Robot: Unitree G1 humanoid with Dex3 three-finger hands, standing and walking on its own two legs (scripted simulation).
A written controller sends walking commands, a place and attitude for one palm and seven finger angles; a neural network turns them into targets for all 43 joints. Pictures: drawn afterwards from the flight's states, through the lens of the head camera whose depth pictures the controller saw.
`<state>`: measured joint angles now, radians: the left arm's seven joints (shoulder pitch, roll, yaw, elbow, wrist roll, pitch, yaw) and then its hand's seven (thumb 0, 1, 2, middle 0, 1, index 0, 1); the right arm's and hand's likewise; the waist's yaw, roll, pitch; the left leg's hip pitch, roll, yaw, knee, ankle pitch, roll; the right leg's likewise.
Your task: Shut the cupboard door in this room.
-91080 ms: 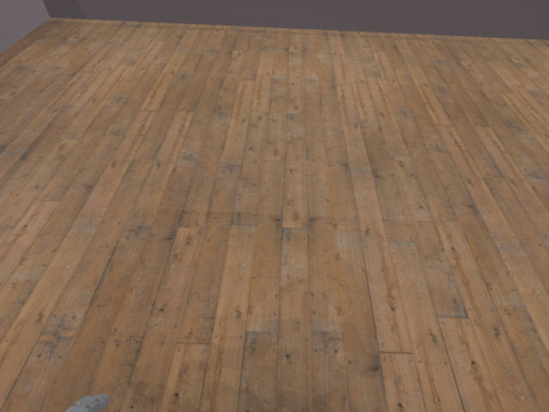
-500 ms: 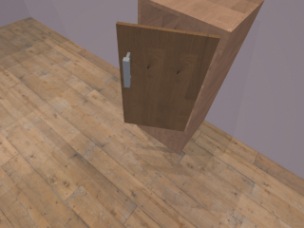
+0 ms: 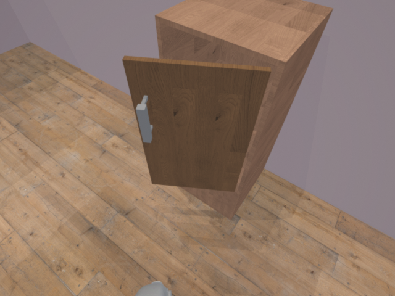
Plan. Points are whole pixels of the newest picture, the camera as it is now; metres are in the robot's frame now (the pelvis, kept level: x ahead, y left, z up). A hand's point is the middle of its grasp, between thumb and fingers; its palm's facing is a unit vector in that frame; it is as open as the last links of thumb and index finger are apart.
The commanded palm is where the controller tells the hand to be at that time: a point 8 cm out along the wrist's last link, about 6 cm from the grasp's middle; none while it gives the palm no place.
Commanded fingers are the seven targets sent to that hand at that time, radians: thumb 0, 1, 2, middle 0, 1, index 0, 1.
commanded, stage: take the last steps up to it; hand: left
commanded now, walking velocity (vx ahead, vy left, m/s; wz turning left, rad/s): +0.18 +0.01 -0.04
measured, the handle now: (146, 119) +0.57 +0.18 -0.02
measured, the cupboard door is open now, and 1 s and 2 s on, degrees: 30 30 30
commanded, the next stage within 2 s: come to a stop and stand still in 0.10 s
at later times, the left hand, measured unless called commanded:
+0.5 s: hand (129, 273) +0.19 +0.17 -0.17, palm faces -0.01 -0.97 -0.23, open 7.3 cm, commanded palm none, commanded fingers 0.00 0.90 0.90 -0.20 -0.30 -0.20 -0.30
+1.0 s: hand out of the picture +0.14 +0.23 -0.17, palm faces +0.00 -0.98 -0.20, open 7.4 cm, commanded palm none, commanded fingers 0.00 0.90 0.90 -0.20 -0.30 -0.20 -0.30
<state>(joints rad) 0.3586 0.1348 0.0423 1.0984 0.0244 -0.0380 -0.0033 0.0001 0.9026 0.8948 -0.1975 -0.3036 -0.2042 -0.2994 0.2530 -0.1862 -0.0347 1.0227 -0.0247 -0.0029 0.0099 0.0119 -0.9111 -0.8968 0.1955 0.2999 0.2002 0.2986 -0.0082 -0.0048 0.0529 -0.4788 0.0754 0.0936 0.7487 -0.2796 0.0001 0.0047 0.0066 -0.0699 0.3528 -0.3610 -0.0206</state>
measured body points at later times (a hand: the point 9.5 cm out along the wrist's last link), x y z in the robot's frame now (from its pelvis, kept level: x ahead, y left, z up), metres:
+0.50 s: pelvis +0.12 -0.01 +0.00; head +0.15 -0.02 +0.45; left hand +0.19 +0.23 -0.15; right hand +0.14 -0.24 -0.16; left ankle +0.11 +0.12 -0.73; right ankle +0.12 -0.12 -0.74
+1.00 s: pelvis +0.09 +0.03 +0.01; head +0.13 +0.06 +0.46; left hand +0.14 +0.29 -0.16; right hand +0.15 -0.20 -0.13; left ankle +0.12 +0.13 -0.74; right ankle +0.03 -0.12 -0.68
